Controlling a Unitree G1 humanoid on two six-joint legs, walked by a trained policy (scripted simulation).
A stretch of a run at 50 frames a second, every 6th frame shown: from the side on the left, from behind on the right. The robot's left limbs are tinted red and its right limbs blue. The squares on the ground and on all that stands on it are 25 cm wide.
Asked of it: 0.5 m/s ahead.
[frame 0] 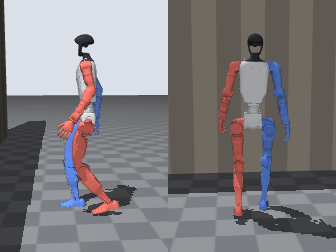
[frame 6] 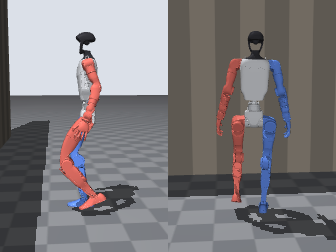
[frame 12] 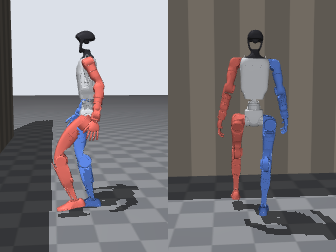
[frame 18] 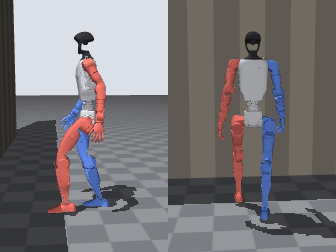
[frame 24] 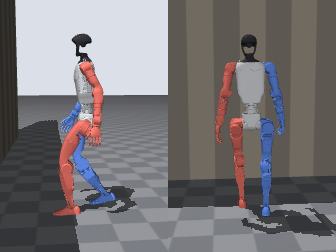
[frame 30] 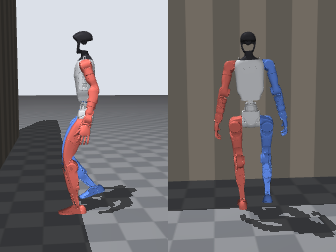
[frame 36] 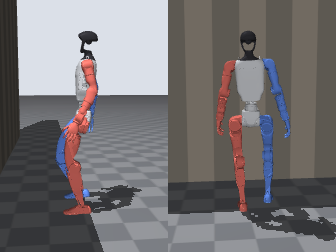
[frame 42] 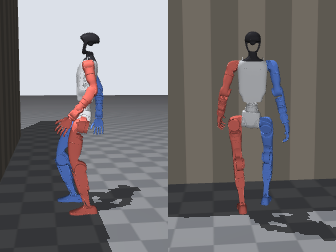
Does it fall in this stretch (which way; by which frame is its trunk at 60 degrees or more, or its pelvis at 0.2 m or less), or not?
no
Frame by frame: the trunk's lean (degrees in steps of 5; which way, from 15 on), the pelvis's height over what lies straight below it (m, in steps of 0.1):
0: 5, 0.8
6: 5, 0.8
12: 0, 0.8
18: 5, 0.8
24: 5, 0.8
30: 5, 0.8
36: 5, 0.8
42: 5, 0.8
